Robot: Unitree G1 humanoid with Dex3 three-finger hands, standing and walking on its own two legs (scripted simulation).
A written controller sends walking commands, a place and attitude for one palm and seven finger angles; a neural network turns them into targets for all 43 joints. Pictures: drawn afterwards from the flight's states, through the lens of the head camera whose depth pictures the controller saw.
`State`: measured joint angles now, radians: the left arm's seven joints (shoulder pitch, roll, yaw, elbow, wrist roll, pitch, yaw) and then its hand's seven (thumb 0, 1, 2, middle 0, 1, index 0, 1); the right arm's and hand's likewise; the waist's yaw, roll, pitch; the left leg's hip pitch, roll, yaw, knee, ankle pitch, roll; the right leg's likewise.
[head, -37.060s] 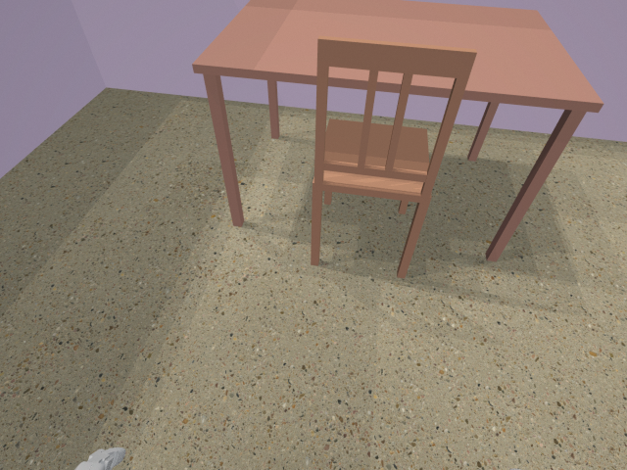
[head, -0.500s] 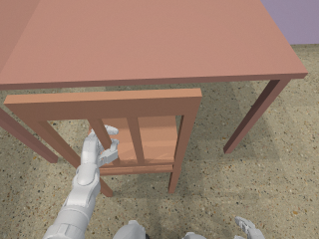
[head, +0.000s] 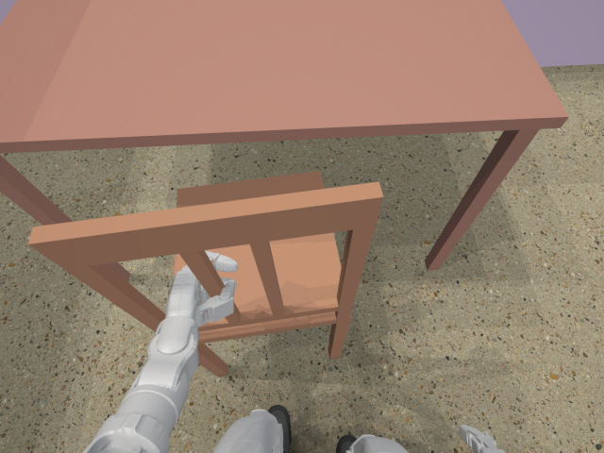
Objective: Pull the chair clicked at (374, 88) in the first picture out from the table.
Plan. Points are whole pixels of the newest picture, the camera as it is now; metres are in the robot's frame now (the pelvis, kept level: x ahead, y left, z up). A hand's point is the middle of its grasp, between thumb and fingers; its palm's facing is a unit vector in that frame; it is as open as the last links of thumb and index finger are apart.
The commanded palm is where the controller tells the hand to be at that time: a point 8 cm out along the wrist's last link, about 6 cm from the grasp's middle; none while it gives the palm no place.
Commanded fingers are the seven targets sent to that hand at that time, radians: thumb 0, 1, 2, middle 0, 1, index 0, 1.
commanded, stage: step backward, pulling the chair out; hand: left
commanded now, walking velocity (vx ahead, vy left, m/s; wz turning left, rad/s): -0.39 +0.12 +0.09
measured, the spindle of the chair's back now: (216, 289) +0.35 +0.15 -0.09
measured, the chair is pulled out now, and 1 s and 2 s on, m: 0.15 0.29 0.49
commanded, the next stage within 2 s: none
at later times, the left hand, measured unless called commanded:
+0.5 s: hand (217, 333) +0.27 +0.14 -0.07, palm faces -0.08 -0.99 -0.15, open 5.5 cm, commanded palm +0.25 +0.18 -0.06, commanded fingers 0.00 0.90 0.90 -0.50 -1.45 -0.50 -1.45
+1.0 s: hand (205, 404) +0.18 +0.14 -0.06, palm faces +0.00 -0.99 -0.14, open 5.4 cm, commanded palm +0.17 +0.19 -0.07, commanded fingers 0.00 0.90 0.90 -0.50 -1.45 -0.50 -1.45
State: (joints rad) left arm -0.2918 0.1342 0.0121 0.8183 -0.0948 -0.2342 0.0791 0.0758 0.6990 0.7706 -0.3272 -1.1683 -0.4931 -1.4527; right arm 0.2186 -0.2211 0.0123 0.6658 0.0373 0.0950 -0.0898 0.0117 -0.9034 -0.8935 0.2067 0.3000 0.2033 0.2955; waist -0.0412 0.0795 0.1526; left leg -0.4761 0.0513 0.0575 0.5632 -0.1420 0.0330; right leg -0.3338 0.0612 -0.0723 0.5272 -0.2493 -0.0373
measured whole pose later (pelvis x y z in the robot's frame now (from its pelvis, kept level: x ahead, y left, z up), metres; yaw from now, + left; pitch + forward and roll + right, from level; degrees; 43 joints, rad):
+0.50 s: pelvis -0.07 +0.03 +0.00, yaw +1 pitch +2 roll +1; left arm -0.38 0.15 -0.05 0.85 -0.03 -0.19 0.08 0.07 0.67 0.77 -0.32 -1.20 -0.49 -1.45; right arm 0.15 -0.17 0.01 0.65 0.00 0.07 -0.08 0.01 -0.90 -0.89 0.21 0.30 0.20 0.30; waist -0.04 -0.03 0.16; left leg -0.33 0.01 -0.01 0.57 -0.27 -0.02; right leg -0.43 -0.04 -0.03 0.54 -0.16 0.01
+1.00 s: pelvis -0.14 +0.02 +0.00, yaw +5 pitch +2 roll +0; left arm -0.36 0.11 -0.07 0.88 -0.04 -0.18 0.09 0.07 0.67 0.78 -0.28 -1.25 -0.50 -1.45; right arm 0.22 -0.26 -0.03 0.69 0.02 0.04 -0.11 0.01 -0.91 -0.89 0.20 0.30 0.20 0.29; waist -0.06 -0.01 0.12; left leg -0.28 0.02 0.01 0.57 -0.32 -0.02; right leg -0.47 -0.04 -0.05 0.64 -0.24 0.01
